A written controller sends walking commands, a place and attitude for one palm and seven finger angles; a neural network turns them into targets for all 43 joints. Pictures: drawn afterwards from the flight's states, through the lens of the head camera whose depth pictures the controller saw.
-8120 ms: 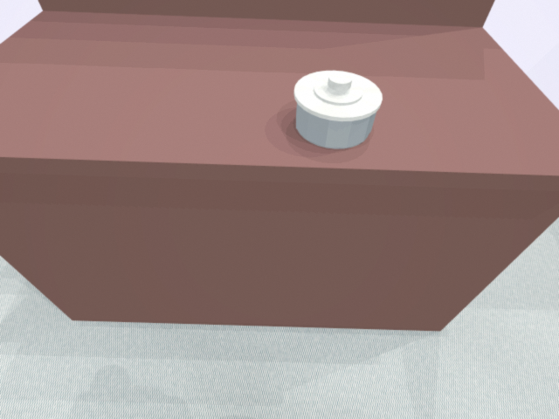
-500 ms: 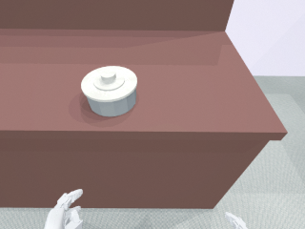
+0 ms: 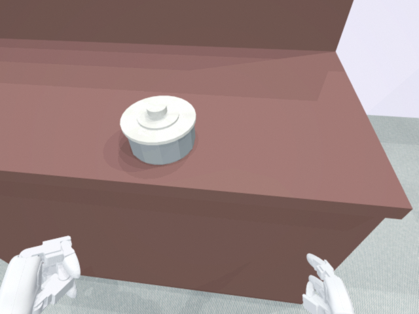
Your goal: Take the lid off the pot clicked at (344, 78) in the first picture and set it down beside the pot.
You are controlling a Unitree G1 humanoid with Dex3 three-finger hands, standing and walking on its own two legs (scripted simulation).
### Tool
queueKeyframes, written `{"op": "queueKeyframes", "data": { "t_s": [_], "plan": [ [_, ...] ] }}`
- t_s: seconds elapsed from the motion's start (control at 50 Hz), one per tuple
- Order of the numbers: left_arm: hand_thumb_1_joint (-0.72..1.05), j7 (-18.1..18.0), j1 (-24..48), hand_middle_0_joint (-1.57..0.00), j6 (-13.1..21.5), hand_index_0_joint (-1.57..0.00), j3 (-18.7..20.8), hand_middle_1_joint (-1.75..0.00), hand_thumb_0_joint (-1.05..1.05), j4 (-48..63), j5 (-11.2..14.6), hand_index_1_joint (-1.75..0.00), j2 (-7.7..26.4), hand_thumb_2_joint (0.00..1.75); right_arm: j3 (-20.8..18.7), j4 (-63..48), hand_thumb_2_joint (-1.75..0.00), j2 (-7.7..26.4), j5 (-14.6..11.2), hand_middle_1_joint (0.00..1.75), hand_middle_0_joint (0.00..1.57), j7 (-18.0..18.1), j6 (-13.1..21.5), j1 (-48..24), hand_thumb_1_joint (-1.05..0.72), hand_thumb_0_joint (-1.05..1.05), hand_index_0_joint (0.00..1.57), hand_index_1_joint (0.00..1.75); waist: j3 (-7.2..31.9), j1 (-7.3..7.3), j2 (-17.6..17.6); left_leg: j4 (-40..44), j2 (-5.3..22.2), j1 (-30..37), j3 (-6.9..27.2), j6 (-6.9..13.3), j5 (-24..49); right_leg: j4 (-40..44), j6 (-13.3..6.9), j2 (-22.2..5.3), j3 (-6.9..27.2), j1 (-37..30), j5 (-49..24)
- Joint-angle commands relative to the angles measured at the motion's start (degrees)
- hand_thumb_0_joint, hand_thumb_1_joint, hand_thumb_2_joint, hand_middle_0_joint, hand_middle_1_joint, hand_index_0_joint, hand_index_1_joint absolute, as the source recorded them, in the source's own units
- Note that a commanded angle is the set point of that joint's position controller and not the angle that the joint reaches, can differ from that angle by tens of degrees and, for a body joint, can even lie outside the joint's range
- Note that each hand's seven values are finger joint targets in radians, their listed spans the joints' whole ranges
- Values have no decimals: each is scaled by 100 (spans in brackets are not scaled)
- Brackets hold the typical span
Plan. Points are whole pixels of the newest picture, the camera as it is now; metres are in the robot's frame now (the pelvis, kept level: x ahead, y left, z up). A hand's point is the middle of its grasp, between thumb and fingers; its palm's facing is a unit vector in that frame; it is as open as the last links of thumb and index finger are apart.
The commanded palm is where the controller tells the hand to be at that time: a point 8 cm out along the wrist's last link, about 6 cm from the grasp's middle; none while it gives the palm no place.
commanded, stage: raise the hand higher, near the body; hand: left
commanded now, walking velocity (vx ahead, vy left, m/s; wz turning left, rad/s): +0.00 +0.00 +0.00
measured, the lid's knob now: (156, 108) +0.47 +0.19 +0.15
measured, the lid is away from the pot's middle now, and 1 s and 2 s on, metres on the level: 0.00 0.00 0.00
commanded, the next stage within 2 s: reach forward and open the fingers in 0.78 s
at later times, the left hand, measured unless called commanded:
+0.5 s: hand (59, 243) +0.16 +0.24 +0.15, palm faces +0.33 -0.82 -0.47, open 3.1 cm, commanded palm +0.11 +0.27 +0.18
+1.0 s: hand (32, 218) +0.17 +0.26 +0.19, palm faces +0.38 -0.54 -0.75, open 3.0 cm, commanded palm +0.13 +0.28 +0.23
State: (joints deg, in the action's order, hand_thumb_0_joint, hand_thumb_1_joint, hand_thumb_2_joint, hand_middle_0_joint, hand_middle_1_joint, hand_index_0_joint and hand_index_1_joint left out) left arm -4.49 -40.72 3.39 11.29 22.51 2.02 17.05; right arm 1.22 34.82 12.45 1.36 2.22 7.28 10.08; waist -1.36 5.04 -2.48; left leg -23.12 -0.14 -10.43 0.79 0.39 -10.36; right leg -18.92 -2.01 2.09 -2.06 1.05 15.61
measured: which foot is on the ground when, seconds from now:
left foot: down 0.00-1.00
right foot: down 0.00-1.00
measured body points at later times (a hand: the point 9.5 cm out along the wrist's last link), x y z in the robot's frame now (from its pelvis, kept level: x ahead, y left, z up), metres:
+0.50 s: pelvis +0.00 +0.00 +0.00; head +0.00 -0.01 +0.45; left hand +0.14 +0.28 +0.17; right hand +0.21 -0.22 -0.07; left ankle +0.02 +0.12 -0.74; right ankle -0.06 -0.09 -0.74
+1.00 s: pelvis -0.03 +0.02 +0.00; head -0.04 +0.00 +0.45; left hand +0.15 +0.28 +0.23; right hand +0.17 -0.19 -0.08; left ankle +0.03 +0.12 -0.74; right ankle -0.06 -0.09 -0.74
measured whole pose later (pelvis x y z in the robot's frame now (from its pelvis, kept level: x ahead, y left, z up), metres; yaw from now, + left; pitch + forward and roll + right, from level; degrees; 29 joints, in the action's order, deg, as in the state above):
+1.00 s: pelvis -0.03 +0.02 +0.00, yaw -2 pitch -4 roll -1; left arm -5.1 -25.4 0.2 17.3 36.3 -17.4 28.2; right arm 1.8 34.0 14.4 1.0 -0.6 3.3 10.0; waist -1.8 5.8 -3.5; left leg -24.3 -0.6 -11.5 -1.5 1.8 -9.1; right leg -22.8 -0.6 1.2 -0.1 4.0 15.1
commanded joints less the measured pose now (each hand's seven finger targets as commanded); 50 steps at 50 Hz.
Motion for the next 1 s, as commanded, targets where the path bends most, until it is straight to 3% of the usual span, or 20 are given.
{"op": "queueKeyframes", "data": {
  "t_s": [0.0,0.16,0.18,0.26,0.28,0.36,0.38,0.46,0.52,0.56,0.58,0.64,0.72,0.78,0.86,0.88,0.9,0.92,0.96,0.98],
  "plan": [
    [90,-47,-407,-130,383,-130,798,-150,0,1287,5,-150,841,90,-342,-904,-90,641,-9,30,20,69,363,-810,-90,0,20,30,390,-27,260,14,-55,1037,-184,202,1580,406,231,-114,65,843,-2135],
    [90,-50,-375,-130,506,-130,1190,-150,0,1719,13,-150,1146,90,-402,-914,-90,659,-33,30,20,69,359,-856,-90,0,20,30,539,-7,323,-33,-47,1207,-290,201,1766,474,298,-73,102,820,-2393],
    [90,-21,-428,-130,518,-130,962,-150,0,1801,37,-150,881,90,-413,-930,-90,585,-78,30,20,79,361,-772,-90,0,20,30,424,-53,329,9,4,1108,-267,215,1717,373,280,-110,79,734,-2311],
    [90,-75,-284,-130,606,-130,1346,-150,0,1950,43,-150,1251,90,-425,-911,-90,667,-50,30,20,94,392,-863,-90,0,20,30,565,12,123,-22,-45,1257,-314,196,1729,509,280,-62,128,809,-2279],
    [90,-46,-266,-130,617,-130,1041,-150,0,2035,49,-150,936,90,-413,-914,-90,589,-95,30,20,89,398,-773,-90,0,20,30,449,-59,79,22,3,1190,-289,202,1729,399,259,-97,95,736,-2224],
    [90,-84,-52,-130,654,-130,1416,-150,0,2028,71,-150,1282,90,-432,-874,-90,677,-54,30,20,83,396,-863,-90,0,20,30,472,-13,138,3,-37,1288,-329,185,1687,564,273,-44,135,832,-2246],
    [90,-62,5,-130,665,-130,1153,-150,0,2092,88,-150,1013,90,-415,-883,-90,595,-94,30,20,86,393,-788,-90,0,20,30,374,-69,119,67,13,1222,-299,192,1602,472,253,-82,112,756,-2115],
    [90,-103,310,-130,739,-130,1430,-150,0,2194,91,-150,1299,90,-395,-853,-90,674,-50,30,20,66,439,-862,-90,0,20,30,453,-24,-49,74,-25,1333,-312,166,1543,629,236,-24,141,813,-1963],
    [90,-72,376,-130,746,-130,1215,-150,0,2137,123,-150,1036,90,-376,-834,-90,603,-78,30,20,46,437,-805,-90,0,20,30,326,-51,43,167,35,1241,-251,167,1471,539,211,-45,91,739,-1816],
    [90,-102,684,-130,782,-130,1538,-150,0,2129,127,-150,1356,90,-370,-805,-90,664,-48,30,20,31,449,-888,-90,0,20,30,276,-21,14,176,1,1263,-277,139,1287,705,204,-6,133,859,-1616],
    [90,-77,695,-130,785,-130,1341,-150,0,2060,152,-150,1098,90,-360,-796,-90,582,-73,30,20,33,433,-830,-90,0,20,30,159,-58,109,251,42,1175,-232,145,1169,638,187,-30,104,801,-1465],
    [90,-92,1083,-130,897,-130,1396,-150,0,2429,134,-150,1305,90,-320,-793,-90,676,-33,30,20,20,519,-849,-90,0,20,30,494,-41,-337,203,29,1362,-230,132,1223,679,174,-31,142,787,-1433],
    [90,-66,1158,-130,859,-130,1367,-150,0,2075,201,-150,1103,90,-326,-721,-90,607,-57,30,20,-12,494,-865,-90,0,20,30,136,-62,151,336,82,1189,-201,123,922,703,163,-13,103,837,-1111],
    [90,-98,1560,-130,973,-130,1518,-150,0,2420,199,-150,1319,90,-299,-710,-90,628,-46,30,20,-14,568,-862,-90,0,20,30,332,-47,-300,353,72,1251,-166,92,814,738,125,-14,154,779,-927],
    [90,-90,1627,-130,997,-130,1654,-150,0,2218,229,-150,1364,90,-307,-653,-90,657,-45,30,20,-56,574,-889,-90,0,20,30,295,-33,47,398,86,1271,-166,85,783,779,122,28,127,780,-883],
    [87,-162,1814,-129,347,-129,1206,-146,0,2328,-1915,-146,2556,92,-133,-891,-90,1020,89,30,20,-156,204,-957,-90,0,20,30,274,108,-772,291,-38,446,-196,21,774,-6,144,7,51,931,-793],
    [84,-195,2290,-129,53,-129,1046,-143,0,2788,-1841,-143,1995,94,-157,-1176,-90,798,-1,30,20,-243,27,-1120,-90,0,20,30,202,79,-1122,375,-39,249,-161,-4,644,-148,58,12,-132,954,-605],
    [81,-243,2037,-128,-215,-128,1135,-139,0,2381,-2245,-139,2208,96,-203,-1129,-90,825,-26,30,20,-260,-113,-1040,-90,0,20,30,125,177,-942,403,23,166,-117,-15,205,-214,41,54,-97,1050,-293],
    [76,-174,1607,-127,-711,-127,1361,-132,0,2559,-2777,-132,2721,100,-199,-1387,-90,935,-178,30,20,-309,-420,-1194,-90,0,20,30,690,325,-705,196,20,128,-170,11,278,-347,33,116,39,813,-327],
    [73,-99,2225,-126,-857,-126,1156,-129,0,2711,-3104,-129,2810,103,-173,-1398,-90,941,-155,30,20,-321,-553,-1271,-90,0,20,30,836,221,-569,62,-30,113,-172,37,355,-392,39,92,74,961,-273]
  ]
}}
